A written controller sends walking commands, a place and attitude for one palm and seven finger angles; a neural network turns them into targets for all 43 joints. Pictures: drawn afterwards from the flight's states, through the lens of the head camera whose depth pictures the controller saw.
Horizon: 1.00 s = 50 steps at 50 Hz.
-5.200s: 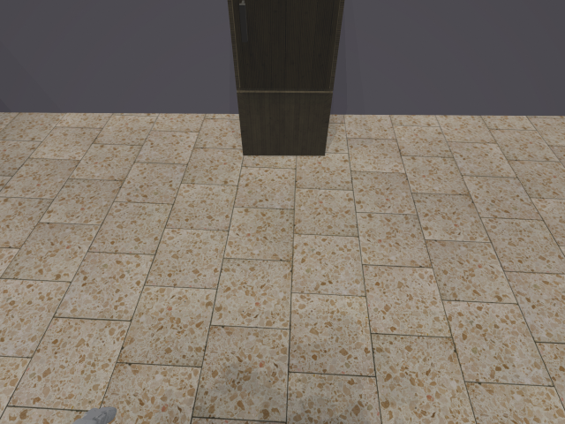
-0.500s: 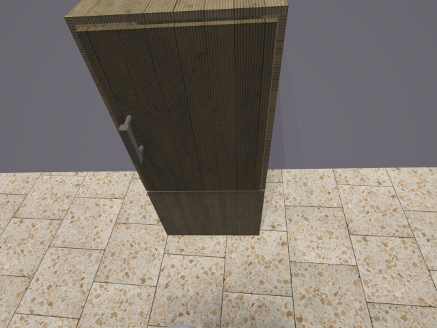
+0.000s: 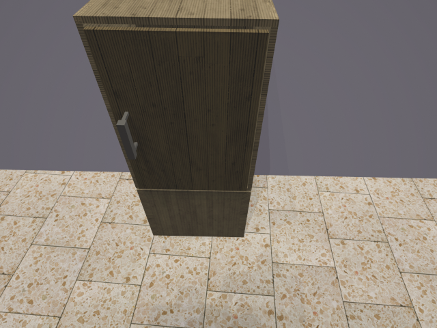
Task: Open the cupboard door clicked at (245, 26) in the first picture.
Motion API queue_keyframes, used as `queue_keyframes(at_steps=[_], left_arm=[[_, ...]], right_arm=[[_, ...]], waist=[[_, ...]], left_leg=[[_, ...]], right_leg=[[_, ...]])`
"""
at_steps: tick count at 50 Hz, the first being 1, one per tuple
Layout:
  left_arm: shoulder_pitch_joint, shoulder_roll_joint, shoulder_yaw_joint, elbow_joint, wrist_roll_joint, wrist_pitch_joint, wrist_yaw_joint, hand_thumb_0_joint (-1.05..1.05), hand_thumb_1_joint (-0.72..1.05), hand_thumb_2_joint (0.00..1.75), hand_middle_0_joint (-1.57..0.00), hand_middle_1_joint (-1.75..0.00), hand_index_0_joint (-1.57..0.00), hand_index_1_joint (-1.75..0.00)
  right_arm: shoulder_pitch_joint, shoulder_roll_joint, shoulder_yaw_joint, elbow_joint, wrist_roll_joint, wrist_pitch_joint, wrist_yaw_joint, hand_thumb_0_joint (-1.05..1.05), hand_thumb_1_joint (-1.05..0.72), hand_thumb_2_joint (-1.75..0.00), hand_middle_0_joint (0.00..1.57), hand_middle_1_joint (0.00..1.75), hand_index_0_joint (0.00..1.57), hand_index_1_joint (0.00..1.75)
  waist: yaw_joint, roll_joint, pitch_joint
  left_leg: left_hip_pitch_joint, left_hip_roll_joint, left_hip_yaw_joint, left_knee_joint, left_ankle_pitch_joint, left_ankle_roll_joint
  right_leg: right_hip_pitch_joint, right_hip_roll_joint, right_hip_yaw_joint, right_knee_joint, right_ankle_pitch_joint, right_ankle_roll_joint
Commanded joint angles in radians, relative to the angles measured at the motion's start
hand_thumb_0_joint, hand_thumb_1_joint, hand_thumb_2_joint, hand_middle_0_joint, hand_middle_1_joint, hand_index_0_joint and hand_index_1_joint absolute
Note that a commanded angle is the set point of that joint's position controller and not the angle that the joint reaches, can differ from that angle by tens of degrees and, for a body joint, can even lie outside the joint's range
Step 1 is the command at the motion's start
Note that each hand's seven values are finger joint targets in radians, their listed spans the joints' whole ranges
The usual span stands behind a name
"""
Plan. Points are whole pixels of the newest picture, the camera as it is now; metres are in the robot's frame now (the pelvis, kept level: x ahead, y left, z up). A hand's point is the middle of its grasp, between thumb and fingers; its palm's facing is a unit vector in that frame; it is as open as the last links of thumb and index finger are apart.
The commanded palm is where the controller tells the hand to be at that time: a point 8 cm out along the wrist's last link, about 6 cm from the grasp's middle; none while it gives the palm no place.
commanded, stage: come to a stop and stand still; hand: left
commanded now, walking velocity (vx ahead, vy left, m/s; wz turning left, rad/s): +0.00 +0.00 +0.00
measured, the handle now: (129, 135) +0.63 +0.31 -0.05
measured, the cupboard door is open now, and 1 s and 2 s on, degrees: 0 0 0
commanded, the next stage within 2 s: look again from close up in 0.06 s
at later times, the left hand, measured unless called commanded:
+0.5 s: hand out of the picture +0.01 +0.22 -0.18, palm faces +0.05 -0.98 -0.21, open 7.4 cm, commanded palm none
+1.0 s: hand out of the picture +0.02 +0.21 -0.19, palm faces +0.06 -0.99 -0.15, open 7.4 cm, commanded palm none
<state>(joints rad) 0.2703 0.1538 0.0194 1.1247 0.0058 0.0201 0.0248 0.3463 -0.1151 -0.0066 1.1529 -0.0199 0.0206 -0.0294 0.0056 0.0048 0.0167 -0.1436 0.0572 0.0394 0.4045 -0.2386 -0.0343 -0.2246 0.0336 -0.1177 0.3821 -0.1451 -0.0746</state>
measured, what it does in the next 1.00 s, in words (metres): shifts its weight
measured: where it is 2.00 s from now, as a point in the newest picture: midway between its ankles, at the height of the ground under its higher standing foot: outside the picture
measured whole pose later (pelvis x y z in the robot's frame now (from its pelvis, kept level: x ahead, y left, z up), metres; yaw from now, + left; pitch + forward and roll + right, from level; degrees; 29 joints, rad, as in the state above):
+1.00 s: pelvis +0.04 +0.06 -0.01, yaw +0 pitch -1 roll +0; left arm 0.33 0.11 0.01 1.10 0.02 -0.02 0.02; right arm 0.33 -0.15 0.01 1.10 -0.02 -0.02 -0.02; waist 0.02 0.01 0.03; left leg -0.15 -0.02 0.07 0.54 -0.38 0.05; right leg -0.26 -0.05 -0.08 0.57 -0.29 0.00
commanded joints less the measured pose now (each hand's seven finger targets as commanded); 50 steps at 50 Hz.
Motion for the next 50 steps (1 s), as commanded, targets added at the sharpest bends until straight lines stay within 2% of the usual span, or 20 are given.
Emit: queue_keyframes(at_steps=[1, 4, 7, 8, 9, 10, 11, 12, 13, 14, 16, 17, 19, 22, 29, 37, 40, 44, 48, 50], left_arm=[[0.044, 0.091, 0.019, -0.034, 0.001, -0.022, 0.009, 0.00, 0.90, 0.90, -0.20, -0.30, -0.20, -0.30], [0.071, 0.076, 0.017, -0.023, 0.001, -0.026, 0.009, 0.00, 0.90, 0.90, -0.20, -0.30, -0.20, -0.30], [0.084, 0.064, 0.014, -0.012, 0.002, -0.026, 0.011, 0.00, 0.90, 0.90, -0.20, -0.30, -0.20, -0.30], [0.154, 0.095, 0.000, -0.002, 0.017, -0.052, 0.049, 0.00, 0.90, 0.90, -0.20, -0.30, -0.20, -0.30], [0.126, 0.144, 0.010, -0.038, 0.014, -0.059, 0.037, 0.00, 0.90, 0.90, -0.20, -0.30, -0.20, -0.30], [0.080, 0.167, 0.019, -0.062, 0.015, -0.064, 0.031, 0.00, 0.90, 0.90, -0.20, -0.30, -0.20, -0.30], [0.044, 0.150, 0.024, -0.080, 0.018, -0.061, 0.029, 0.00, 0.90, 0.90, -0.20, -0.30, -0.20, -0.30], [0.032, 0.128, 0.026, -0.087, 0.018, -0.060, 0.028, 0.00, 0.90, 0.90, -0.20, -0.30, -0.20, -0.30], [0.035, 0.109, 0.022, -0.083, 0.014, -0.060, 0.027, 0.00, 0.90, 0.90, -0.20, -0.30, -0.20, -0.30], [0.041, 0.081, 0.018, -0.079, 0.012, -0.057, 0.025, 0.00, 0.90, 0.90, -0.20, -0.30, -0.20, -0.30], [0.067, 0.055, 0.010, -0.079, 0.009, -0.042, 0.018, 0.00, 0.90, 0.90, -0.20, -0.30, -0.20, -0.30], [0.089, 0.043, 0.005, -0.073, 0.008, -0.042, 0.013, 0.00, 0.90, 0.90, -0.20, -0.30, -0.20, -0.30], [0.112, 0.030, -0.003, -0.058, 0.012, -0.045, 0.008, 0.00, 0.90, 0.90, -0.20, -0.30, -0.20, -0.30], [0.111, 0.038, -0.006, -0.053, 0.008, -0.047, 0.007, 0.00, 0.90, 0.90, -0.20, -0.30, -0.20, -0.30], [0.094, 0.051, -0.009, -0.054, 0.006, -0.051, 0.011, 0.00, 0.90, 0.90, -0.20, -0.30, -0.20, -0.30], [0.088, 0.060, -0.007, -0.042, 0.006, -0.054, 0.011, 0.00, 0.90, 0.90, -0.20, -0.30, -0.20, -0.30], [0.099, 0.063, -0.003, -0.036, 0.013, -0.052, 0.009, 0.00, 0.90, 0.90, -0.20, -0.30, -0.20, -0.30], [0.106, 0.077, 0.009, -0.045, 0.018, -0.049, 0.002, 0.00, 0.90, 0.90, -0.20, -0.30, -0.20, -0.30], [0.135, 0.104, 0.030, -0.053, 0.017, -0.052, 0.002, 0.00, 0.90, 0.90, -0.20, -0.30, -0.20, -0.30], [0.150, 0.116, 0.040, -0.058, 0.018, -0.053, 0.004, 0.00, 0.90, 0.90, -0.20, -0.30, -0.20, -0.30]], right_arm=[[0.100, -0.074, -0.009, -0.019, 0.000, -0.016, -0.007, 0.00, -0.90, -0.90, 0.20, 0.30, 0.20, 0.30], [0.110, -0.065, -0.008, -0.016, 0.000, -0.021, -0.009, 0.00, -0.90, -0.90, 0.20, 0.30, 0.20, 0.30], [0.120, -0.055, -0.005, -0.012, 0.002, -0.022, -0.011, 0.00, -0.90, -0.90, 0.20, 0.30, 0.20, 0.30], [-0.008, -0.117, -0.014, -0.071, 0.002, -0.038, 0.009, 0.00, -0.90, -0.90, 0.20, 0.30, 0.20, 0.30], [0.067, -0.053, -0.009, -0.104, 0.002, -0.020, 0.010, 0.00, -0.90, -0.90, 0.20, 0.30, 0.20, 0.30], [0.092, -0.053, -0.009, -0.100, -0.002, -0.011, 0.018, 0.00, -0.90, -0.90, 0.20, 0.30, 0.20, 0.30], [0.136, -0.052, -0.012, -0.109, -0.003, -0.013, 0.019, 0.00, -0.90, -0.90, 0.20, 0.30, 0.20, 0.30], [0.161, -0.043, -0.009, -0.107, -0.003, -0.020, 0.019, 0.00, -0.90, -0.90, 0.20, 0.30, 0.20, 0.30], [0.172, -0.038, -0.004, -0.105, -0.002, -0.026, 0.016, 0.00, -0.90, -0.90, 0.20, 0.30, 0.20, 0.30], [0.182, -0.042, -0.002, -0.104, -0.003, -0.033, 0.014, 0.00, -0.90, -0.90, 0.20, 0.30, 0.20, 0.30], [0.133, -0.063, -0.001, -0.121, -0.010, -0.046, 0.012, 0.00, -0.90, -0.90, 0.20, 0.30, 0.20, 0.30], [0.092, -0.077, 0.000, -0.135, -0.008, -0.050, 0.006, 0.00, -0.90, -0.90, 0.20, 0.30, 0.20, 0.30], [0.056, -0.095, -0.001, -0.149, -0.003, -0.057, 0.002, 0.00, -0.90, -0.90, 0.20, 0.30, 0.20, 0.30], [0.068, -0.100, 0.004, -0.137, 0.000, -0.061, 0.000, 0.00, -0.90, -0.90, 0.20, 0.30, 0.20, 0.30], [0.067, -0.105, 0.010, -0.097, 0.002, -0.063, 0.001, 0.00, -0.90, -0.90, 0.20, 0.30, 0.20, 0.30], [0.038, -0.113, 0.010, -0.076, 0.005, -0.069, -0.004, 0.00, -0.90, -0.90, 0.20, 0.30, 0.20, 0.30], [0.045, -0.116, 0.010, -0.065, 0.001, -0.063, -0.001, 0.00, -0.90, -0.90, 0.20, 0.30, 0.20, 0.30], [0.036, -0.110, 0.009, -0.078, -0.002, -0.053, 0.005, 0.00, -0.90, -0.90, 0.20, 0.30, 0.20, 0.30], [0.052, -0.090, 0.008, -0.092, -0.005, -0.055, 0.008, 0.00, -0.90, -0.90, 0.20, 0.30, 0.20, 0.30], [0.055, -0.083, 0.007, -0.095, -0.004, -0.058, 0.007, 0.00, -0.90, -0.90, 0.20, 0.30, 0.20, 0.30]], waist=[[-0.006, -0.014, 0.074], [-0.004, -0.011, 0.061], [-0.003, -0.009, 0.091], [0.038, 0.033, 0.163], [-0.025, 0.037, 0.025], [-0.039, -0.011, -0.013], [-0.058, -0.055, -0.028], [-0.064, -0.081, -0.033], [-0.064, -0.084, -0.001], [-0.061, -0.037, 0.034], [-0.024, 0.167, 0.088], [0.000, 0.172, 0.104], [0.020, 0.059, 0.110], [0.013, 0.011, 0.108], [-0.003, -0.023, 0.079], [-0.004, 0.008, 0.037], [-0.001, 0.011, 0.039], [0.006, -0.016, 0.115], [0.007, -0.088, 0.101], [0.009, -0.074, 0.087]], left_leg=[[-0.114, 0.028, -0.039, -0.084, -0.099, 0.049], [-0.109, 0.027, -0.036, -0.079, -0.078, 0.049], [-0.126, 0.032, -0.043, -0.092, -0.094, 0.051], [-0.206, 0.030, 0.041, 0.107, -0.109, 0.007], [-0.130, -0.011, -0.009, 0.204, -0.160, 0.024], [-0.102, -0.009, 0.004, 0.259, -0.161, 0.033], [-0.080, -0.015, 0.008, 0.261, -0.151, 0.044], [-0.057, -0.023, 0.012, 0.207, -0.108, 0.047], [-0.038, -0.018, 0.002, 0.145, -0.078, 0.050], [-0.048, -0.005, -0.022, 0.075, -0.071, 0.057], [-0.199, 0.057, -0.128, -0.074, -0.126, 0.078], [-0.280, 0.089, -0.170, -0.138, -0.194, 0.091], [-0.324, 0.075, -0.158, -0.149, -0.200, 0.094], [-0.279, 0.056, -0.135, -0.144, -0.141, 0.087], [-0.167, 0.045, -0.104, -0.116, 0.001, 0.080], [-0.092, 0.045, -0.082, -0.091, 0.143, 0.076], [-0.097, 0.033, -0.067, -0.074, -0.002, 0.080], [-0.170, 0.009, -0.055, -0.034, -0.152, 0.087], [-0.194, -0.041, -0.004, 0.078, -0.114, 0.075], [-0.182, -0.050, 0.011, 0.113, -0.087, 0.070]], right_leg=[[-0.009, -0.151, 0.196, -0.162, -0.271, 0.046], [-0.003, -0.153, 0.191, -0.152, -0.244, 0.044], [-0.019, -0.147, 0.186, -0.142, -0.238, 0.045], [-0.021, -0.192, 0.208, -0.121, -0.013, 0.107], [-0.068, -0.270, 0.322, -0.169, -0.326, 0.015], [-0.105, -0.285, 0.321, -0.186, -0.434, -0.022], [-0.153, -0.271, 0.274, -0.166, -0.449, -0.033], [-0.164, -0.256, 0.241, -0.145, -0.396, -0.038], [-0.199, -0.236, 0.226, -0.120, -0.395, -0.033], [-0.213, -0.205, 0.207, -0.076, -0.371, -0.021], [-0.127, -0.126, 0.123, 0.054, -0.264, 0.017], [-0.041, -0.104, 0.086, 0.090, -0.174, 0.031], [0.048, -0.110, 0.090, 0.088, -0.075, 0.036], [0.049, -0.125, 0.109, 0.066, -0.050, 0.039], [0.040, -0.146, 0.120, 0.040, 0.000, 0.043], [0.065, -0.154, 0.124, 0.047, 0.082, 0.042], [0.059, -0.155, 0.128, 0.060, -0.040, 0.029], [0.008, -0.170, 0.176, 0.039, -0.227, 0.003], [0.024, -0.234, 0.257, 0.002, -0.248, -0.042], [0.029, -0.252, 0.261, 0.012, -0.199, -0.057]])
